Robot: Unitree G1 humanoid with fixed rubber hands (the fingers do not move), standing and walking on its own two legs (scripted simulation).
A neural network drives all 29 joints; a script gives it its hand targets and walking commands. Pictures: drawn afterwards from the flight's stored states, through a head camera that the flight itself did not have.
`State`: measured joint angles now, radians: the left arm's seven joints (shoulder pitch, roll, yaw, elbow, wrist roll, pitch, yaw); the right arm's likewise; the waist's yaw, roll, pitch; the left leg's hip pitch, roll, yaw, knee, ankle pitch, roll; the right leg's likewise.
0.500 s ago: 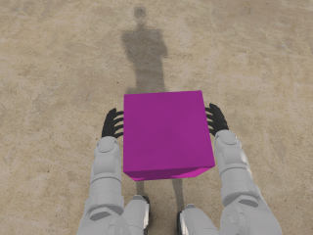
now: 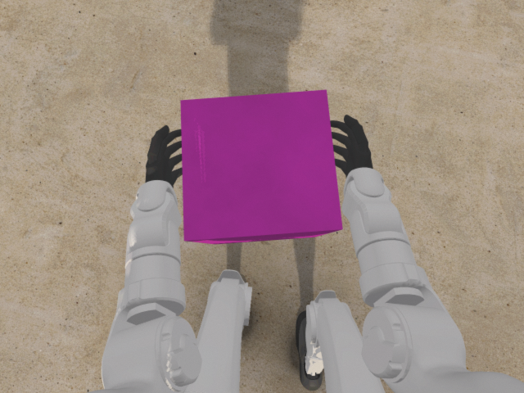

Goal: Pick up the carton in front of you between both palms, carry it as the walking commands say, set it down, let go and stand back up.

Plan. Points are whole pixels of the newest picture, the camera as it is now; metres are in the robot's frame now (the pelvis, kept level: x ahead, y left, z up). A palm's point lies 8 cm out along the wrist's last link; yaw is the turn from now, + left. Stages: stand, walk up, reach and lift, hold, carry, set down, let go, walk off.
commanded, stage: set down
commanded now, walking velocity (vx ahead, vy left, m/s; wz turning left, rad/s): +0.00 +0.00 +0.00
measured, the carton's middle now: (260, 181) +0.43 +0.08 -0.15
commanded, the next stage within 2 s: none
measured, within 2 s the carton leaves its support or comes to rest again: neither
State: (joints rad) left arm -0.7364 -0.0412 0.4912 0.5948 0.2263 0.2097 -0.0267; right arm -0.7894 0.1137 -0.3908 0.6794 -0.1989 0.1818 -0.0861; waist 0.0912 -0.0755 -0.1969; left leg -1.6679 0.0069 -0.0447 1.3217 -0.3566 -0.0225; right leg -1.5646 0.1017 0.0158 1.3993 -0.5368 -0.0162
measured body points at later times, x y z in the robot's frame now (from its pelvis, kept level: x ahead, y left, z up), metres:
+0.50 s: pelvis -0.03 +0.01 -0.12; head +0.28 +0.05 +0.20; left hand +0.44 +0.26 -0.24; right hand +0.50 -0.04 -0.24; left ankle +0.10 +0.13 -0.57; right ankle +0.04 -0.10 -0.57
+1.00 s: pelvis -0.04 +0.01 -0.21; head +0.33 +0.05 +0.05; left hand +0.46 +0.29 -0.37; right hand +0.53 -0.01 -0.38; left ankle +0.10 +0.13 -0.57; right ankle +0.04 -0.10 -0.57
